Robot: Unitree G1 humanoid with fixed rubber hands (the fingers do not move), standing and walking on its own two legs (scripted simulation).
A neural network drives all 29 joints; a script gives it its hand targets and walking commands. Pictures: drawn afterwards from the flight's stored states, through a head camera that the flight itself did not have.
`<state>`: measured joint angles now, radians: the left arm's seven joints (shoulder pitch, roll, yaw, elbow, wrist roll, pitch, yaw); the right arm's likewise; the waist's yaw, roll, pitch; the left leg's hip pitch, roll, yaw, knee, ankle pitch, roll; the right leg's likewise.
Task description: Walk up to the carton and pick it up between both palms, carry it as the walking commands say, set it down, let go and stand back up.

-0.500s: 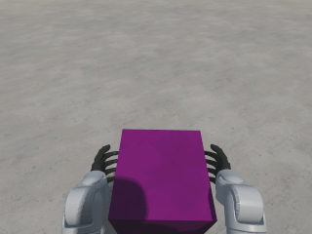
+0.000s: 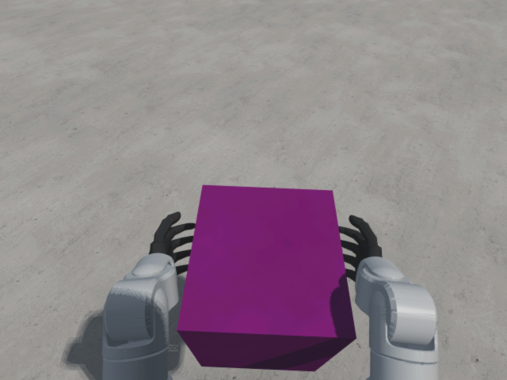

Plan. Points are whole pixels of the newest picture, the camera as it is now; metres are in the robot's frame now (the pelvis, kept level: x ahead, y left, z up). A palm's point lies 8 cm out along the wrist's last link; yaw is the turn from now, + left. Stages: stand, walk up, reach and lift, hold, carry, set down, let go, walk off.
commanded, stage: carry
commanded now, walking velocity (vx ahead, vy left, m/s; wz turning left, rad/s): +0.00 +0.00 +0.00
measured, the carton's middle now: (262, 284) +0.29 +0.00 +0.00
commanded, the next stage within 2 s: none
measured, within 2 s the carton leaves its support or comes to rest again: neither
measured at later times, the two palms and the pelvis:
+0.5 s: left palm (196, 144) +0.53 +0.14 +0.09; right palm (345, 156) +0.51 -0.15 +0.09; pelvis +0.24 +0.01 +0.01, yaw -3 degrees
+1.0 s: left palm (203, 112) +0.65 +0.14 +0.09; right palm (334, 121) +0.63 -0.15 +0.09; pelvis +0.35 +0.01 +0.01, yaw -2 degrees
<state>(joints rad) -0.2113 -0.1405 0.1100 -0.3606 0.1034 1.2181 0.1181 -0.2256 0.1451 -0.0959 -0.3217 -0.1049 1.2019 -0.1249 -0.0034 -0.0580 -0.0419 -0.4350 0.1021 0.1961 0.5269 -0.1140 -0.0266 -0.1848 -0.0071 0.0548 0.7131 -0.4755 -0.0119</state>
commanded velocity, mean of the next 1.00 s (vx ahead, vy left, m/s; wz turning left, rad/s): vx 0.00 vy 0.00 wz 0.00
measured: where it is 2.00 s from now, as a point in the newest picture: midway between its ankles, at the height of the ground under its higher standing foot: (246, 369)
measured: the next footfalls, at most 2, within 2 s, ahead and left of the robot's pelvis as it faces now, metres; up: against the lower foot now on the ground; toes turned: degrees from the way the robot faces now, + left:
right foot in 0.24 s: +0.22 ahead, -0.08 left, +0.00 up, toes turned -12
left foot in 0.48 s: +0.31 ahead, +0.11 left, +0.00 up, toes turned +1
